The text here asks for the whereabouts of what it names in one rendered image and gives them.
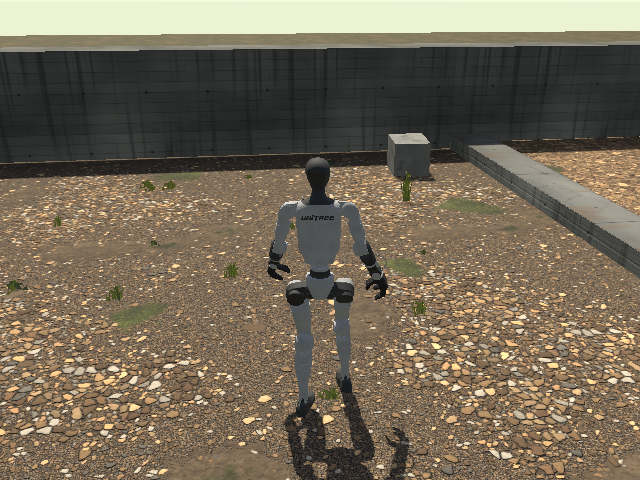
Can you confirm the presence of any robot head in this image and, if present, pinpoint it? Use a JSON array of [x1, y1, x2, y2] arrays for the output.
[[301, 157, 335, 205]]

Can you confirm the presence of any left robot forearm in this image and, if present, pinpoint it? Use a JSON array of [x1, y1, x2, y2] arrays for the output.
[[268, 239, 283, 269]]

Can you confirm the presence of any robot right foot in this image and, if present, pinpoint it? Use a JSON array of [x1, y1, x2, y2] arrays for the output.
[[336, 368, 352, 393]]

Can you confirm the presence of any left robot hand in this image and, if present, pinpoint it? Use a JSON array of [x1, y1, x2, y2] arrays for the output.
[[267, 264, 290, 280]]

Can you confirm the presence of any robot left upper arm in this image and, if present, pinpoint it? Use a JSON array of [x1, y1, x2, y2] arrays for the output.
[[272, 201, 298, 255]]

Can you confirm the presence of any right robot forearm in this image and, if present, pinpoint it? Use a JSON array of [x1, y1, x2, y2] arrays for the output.
[[360, 240, 383, 280]]

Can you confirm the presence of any right robot hand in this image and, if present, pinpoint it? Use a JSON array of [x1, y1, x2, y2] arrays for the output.
[[365, 270, 388, 300]]

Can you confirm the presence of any robot right upper arm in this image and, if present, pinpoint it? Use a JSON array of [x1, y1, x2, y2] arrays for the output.
[[339, 201, 369, 257]]

